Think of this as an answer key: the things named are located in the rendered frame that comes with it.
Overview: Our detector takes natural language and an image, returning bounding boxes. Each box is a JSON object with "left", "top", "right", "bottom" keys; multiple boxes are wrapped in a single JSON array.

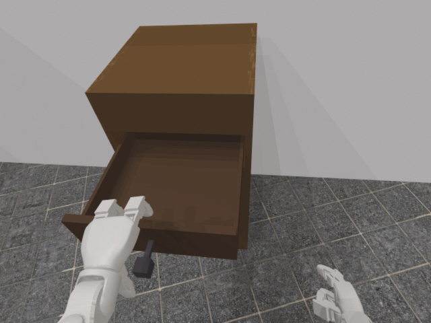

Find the handle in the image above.
[{"left": 132, "top": 240, "right": 155, "bottom": 279}]

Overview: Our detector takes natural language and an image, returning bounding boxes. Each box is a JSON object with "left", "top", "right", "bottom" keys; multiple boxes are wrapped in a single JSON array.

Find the robot right hand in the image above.
[{"left": 312, "top": 264, "right": 364, "bottom": 323}]

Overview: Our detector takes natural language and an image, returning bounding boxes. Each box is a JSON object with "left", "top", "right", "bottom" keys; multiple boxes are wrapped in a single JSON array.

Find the cabinet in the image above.
[{"left": 85, "top": 23, "right": 257, "bottom": 250}]

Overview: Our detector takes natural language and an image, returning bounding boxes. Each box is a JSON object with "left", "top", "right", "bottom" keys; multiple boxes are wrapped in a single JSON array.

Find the robot left hand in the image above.
[{"left": 81, "top": 196, "right": 153, "bottom": 298}]

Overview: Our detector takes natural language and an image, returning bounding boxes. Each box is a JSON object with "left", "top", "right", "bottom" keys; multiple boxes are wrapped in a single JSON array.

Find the drawer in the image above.
[{"left": 61, "top": 132, "right": 245, "bottom": 260}]

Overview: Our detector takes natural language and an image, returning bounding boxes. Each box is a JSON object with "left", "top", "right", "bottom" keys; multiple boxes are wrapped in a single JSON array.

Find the left robot forearm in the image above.
[{"left": 57, "top": 267, "right": 122, "bottom": 323}]

